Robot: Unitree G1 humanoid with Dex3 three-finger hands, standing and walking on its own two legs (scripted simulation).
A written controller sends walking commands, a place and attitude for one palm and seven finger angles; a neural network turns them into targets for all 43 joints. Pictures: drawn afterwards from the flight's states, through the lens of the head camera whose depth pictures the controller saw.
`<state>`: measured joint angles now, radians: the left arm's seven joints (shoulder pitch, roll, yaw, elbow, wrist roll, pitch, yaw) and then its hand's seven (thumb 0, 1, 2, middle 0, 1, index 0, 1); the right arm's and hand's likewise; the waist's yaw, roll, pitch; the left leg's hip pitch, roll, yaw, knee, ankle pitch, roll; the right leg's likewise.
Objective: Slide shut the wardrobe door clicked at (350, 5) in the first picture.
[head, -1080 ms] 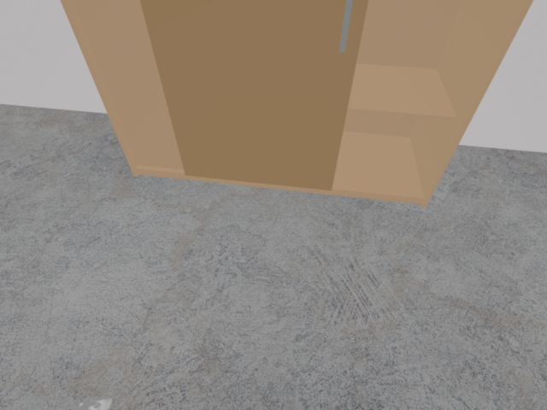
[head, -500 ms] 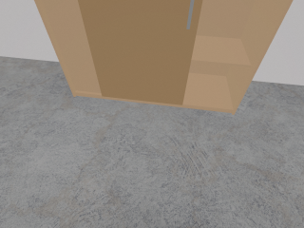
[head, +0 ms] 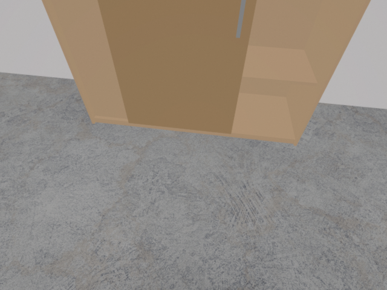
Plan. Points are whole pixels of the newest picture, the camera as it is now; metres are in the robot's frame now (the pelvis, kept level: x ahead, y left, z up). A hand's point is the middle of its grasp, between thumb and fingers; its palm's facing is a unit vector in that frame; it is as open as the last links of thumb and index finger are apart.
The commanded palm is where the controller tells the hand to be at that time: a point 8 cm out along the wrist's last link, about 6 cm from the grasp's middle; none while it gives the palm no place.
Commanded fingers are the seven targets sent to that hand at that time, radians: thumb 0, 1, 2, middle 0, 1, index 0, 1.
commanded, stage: look at it before walking up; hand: left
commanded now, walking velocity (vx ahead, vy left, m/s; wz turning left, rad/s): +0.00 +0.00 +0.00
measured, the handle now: out of the picture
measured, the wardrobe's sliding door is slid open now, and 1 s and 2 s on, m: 0.46 0.46 0.46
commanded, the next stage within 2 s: walk to a spot facing it in 0.36 s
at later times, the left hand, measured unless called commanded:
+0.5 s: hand out of the picture +0.08 +0.25 -0.16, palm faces -0.02 -0.94 -0.33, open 7.4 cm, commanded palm none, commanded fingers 0.00 0.90 0.90 -0.20 -0.30 -0.20 -0.30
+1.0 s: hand out of the picture +0.07 +0.15 -0.17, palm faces -0.13 -0.98 -0.17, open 7.3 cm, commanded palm none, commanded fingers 0.00 0.90 0.90 -0.20 -0.30 -0.20 -0.30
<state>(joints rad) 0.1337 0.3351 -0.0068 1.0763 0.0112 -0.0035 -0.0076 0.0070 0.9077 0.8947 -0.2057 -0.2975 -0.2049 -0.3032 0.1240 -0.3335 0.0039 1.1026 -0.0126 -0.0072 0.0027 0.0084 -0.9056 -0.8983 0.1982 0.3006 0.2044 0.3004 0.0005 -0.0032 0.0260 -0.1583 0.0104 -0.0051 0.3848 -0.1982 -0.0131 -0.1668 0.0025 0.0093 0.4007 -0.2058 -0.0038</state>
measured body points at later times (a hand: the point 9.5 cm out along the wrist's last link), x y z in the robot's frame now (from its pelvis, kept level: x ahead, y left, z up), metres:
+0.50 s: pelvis +0.01 +0.00 +0.00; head +0.02 +0.00 +0.45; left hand +0.08 +0.30 -0.13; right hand +0.09 -0.29 -0.13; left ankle +0.01 +0.13 -0.74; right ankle +0.01 -0.12 -0.74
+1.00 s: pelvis +0.11 -0.03 +0.00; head +0.14 -0.03 +0.44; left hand +0.08 +0.20 -0.15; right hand +0.14 -0.28 -0.15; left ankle +0.18 +0.10 -0.68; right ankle +0.02 -0.11 -0.74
